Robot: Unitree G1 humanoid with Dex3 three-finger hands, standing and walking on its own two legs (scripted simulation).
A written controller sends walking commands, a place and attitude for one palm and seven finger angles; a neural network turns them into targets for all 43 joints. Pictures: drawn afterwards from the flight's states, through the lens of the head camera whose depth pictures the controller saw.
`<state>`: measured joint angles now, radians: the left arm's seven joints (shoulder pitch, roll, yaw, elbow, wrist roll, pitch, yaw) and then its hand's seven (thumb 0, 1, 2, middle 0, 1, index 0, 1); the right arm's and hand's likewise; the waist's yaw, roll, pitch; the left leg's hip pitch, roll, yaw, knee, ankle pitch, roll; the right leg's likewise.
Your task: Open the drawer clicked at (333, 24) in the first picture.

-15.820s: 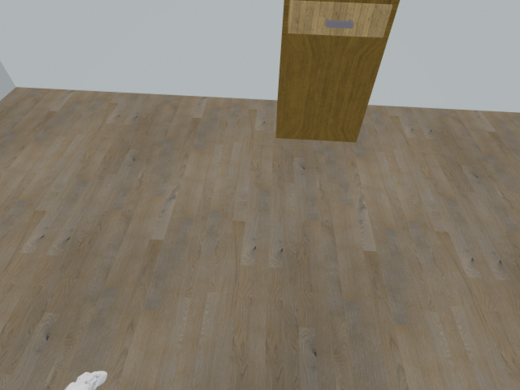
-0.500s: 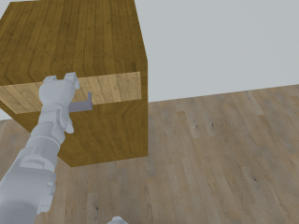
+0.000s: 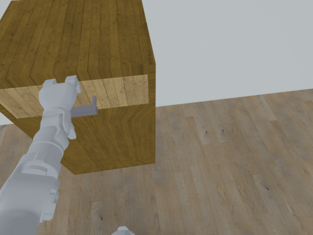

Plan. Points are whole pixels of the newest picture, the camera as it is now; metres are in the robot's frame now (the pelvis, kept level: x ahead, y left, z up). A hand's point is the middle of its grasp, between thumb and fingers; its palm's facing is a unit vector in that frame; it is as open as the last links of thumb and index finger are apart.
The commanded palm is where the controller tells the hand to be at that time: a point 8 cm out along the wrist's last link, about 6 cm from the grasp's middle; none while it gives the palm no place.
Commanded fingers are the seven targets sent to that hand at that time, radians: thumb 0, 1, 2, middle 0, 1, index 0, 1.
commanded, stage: lower the fingers behind the handle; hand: left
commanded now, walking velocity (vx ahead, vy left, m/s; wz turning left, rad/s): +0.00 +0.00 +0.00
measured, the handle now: (77, 106) +0.51 +0.23 -0.02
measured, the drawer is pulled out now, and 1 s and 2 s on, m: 0.00 0.00 0.00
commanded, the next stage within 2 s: lift the fingers back up to retry in 1.54 s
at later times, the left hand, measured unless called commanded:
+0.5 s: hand (69, 117) +0.45 +0.24 -0.01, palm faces -0.03 +0.00 -1.00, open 13.8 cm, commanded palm +0.44 +0.22 +0.05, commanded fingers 0.00 -0.50 0.30 -0.30 -1.20 -0.30 -1.20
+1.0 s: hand (69, 118) +0.46 +0.25 -0.01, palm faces +0.00 +0.01 -1.00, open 13.8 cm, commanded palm +0.44 +0.23 +0.01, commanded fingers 0.00 -0.50 0.30 -0.30 -1.20 -0.30 -1.20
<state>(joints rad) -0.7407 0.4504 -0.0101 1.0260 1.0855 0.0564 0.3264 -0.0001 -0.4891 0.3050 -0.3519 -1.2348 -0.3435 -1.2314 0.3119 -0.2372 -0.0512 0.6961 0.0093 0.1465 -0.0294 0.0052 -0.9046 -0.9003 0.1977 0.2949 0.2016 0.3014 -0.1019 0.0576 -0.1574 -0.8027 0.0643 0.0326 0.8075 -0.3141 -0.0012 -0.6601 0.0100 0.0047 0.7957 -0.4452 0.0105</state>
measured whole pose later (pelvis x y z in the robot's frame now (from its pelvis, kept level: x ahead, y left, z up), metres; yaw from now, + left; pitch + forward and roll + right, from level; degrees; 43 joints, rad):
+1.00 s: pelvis -0.02 +0.01 -0.03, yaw +0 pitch +23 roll -3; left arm -0.78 0.47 -0.06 1.05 1.11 0.00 0.41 0.00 -0.49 0.30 -0.27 -1.31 -0.32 -1.20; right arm 0.34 -0.23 -0.06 0.72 -0.01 0.11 -0.02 0.01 -0.90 -0.90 0.20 0.29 0.20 0.30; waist -0.10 0.05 -0.19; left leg -1.03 0.07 0.00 1.00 -0.36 0.01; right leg -0.87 0.02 -0.02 0.97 -0.50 0.02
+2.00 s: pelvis -0.03 +0.02 -0.03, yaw -1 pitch +21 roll -3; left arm -0.82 0.49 -0.04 1.02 1.06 0.01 0.29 0.00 -0.49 0.30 -0.29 -1.23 -0.32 -1.20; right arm 0.38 -0.22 -0.04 0.71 0.00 0.08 -0.05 0.01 -0.90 -0.90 0.20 0.30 0.20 0.30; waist -0.12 0.05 -0.15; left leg -1.01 0.07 0.01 0.96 -0.33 0.02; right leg -0.86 0.02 0.00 0.94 -0.46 0.03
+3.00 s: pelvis +0.00 +0.00 +0.00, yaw +1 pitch +15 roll -1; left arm -0.64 0.44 -0.04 0.88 1.04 -0.05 0.25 0.00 -0.49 0.30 -0.32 -1.20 -0.32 -1.20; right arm 0.31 -0.24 -0.07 0.70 0.01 0.14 -0.04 0.01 -0.90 -0.90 0.20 0.30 0.20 0.30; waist -0.08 0.05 -0.15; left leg -0.74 0.06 0.01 0.79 -0.31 -0.01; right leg -0.59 0.01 -0.01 0.77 -0.45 0.01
